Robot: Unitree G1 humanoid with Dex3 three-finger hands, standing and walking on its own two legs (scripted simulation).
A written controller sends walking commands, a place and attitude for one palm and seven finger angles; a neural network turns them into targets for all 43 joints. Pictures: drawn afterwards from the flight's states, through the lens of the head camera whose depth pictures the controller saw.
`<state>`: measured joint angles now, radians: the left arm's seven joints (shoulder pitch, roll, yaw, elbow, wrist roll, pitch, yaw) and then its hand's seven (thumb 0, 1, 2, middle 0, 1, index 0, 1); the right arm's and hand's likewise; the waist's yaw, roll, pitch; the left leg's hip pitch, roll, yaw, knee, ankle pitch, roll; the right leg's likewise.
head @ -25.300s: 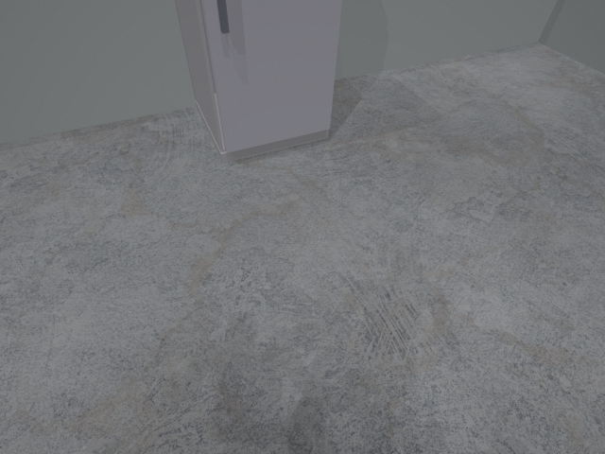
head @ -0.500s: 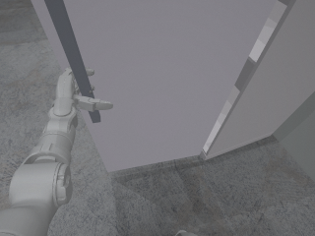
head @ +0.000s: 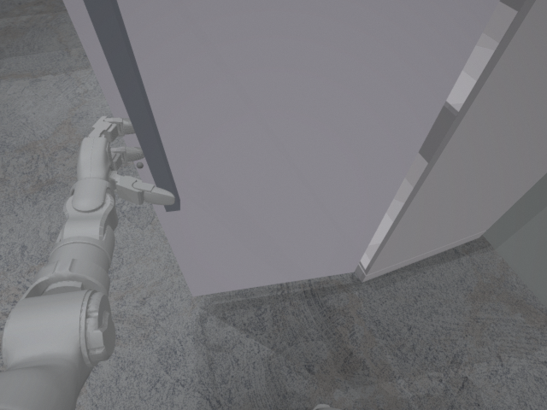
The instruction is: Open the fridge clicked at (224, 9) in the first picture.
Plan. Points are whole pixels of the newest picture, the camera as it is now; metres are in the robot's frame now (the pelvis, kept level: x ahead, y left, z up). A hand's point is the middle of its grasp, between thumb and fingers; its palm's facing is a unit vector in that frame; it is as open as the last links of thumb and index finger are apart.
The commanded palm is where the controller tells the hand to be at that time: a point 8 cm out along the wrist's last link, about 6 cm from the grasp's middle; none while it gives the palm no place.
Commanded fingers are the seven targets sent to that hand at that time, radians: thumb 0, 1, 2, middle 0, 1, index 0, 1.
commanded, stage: slip the hand off the handle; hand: left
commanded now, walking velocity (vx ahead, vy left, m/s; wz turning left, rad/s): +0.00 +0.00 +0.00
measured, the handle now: (136, 90) +0.52 +0.18 +0.18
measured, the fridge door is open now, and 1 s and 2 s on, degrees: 79 78 78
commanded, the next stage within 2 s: draw the hand back to the body in 1.04 s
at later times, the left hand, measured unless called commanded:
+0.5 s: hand (100, 180) +0.44 +0.24 +0.09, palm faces +0.12 -0.98 -0.16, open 14.7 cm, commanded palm +0.39 +0.28 +0.10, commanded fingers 0.00 -0.55 0.20 -0.25 -1.15 -0.25 -1.15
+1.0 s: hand (98, 235) +0.34 +0.22 +0.08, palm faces +0.15 -0.98 -0.16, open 14.7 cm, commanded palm +0.30 +0.26 +0.10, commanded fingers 0.00 -0.55 0.20 -0.25 -1.15 -0.25 -1.15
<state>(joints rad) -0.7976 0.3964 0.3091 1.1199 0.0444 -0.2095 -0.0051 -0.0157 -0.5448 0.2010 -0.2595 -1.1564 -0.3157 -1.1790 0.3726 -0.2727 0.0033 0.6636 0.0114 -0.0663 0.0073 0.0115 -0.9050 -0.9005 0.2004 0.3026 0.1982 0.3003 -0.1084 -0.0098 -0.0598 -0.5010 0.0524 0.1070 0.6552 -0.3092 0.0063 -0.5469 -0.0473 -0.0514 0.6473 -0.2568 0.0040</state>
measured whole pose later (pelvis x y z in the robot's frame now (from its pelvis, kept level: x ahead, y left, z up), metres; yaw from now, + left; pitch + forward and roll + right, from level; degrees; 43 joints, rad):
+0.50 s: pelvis +0.01 +0.01 +0.00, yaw +1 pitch +9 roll -1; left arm -0.62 0.45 0.32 0.94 -0.05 -0.19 -0.18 -0.02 -0.55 0.20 -0.25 -1.15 -0.26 -1.15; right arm 0.40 -0.29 0.00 0.65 0.03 -0.05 -0.02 0.01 -0.91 -0.90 0.20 0.30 0.20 0.30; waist -0.07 0.01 -0.08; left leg -0.50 0.06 0.09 0.69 -0.34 0.01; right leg -0.53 -0.05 -0.07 0.65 -0.28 0.01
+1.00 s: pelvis +0.01 +0.00 +0.00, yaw +2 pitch +3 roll +0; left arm -0.26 0.32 0.20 0.49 -0.10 -0.06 -0.12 -0.02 -0.55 0.20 -0.26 -1.15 -0.26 -1.15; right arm 0.26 -0.27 0.03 0.61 0.04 -0.13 -0.05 0.01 -0.90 -0.90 0.20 0.30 0.20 0.30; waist 0.01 0.02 -0.07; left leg -0.38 0.05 0.06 0.64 -0.32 0.00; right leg -0.40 -0.05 -0.10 0.63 -0.28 0.00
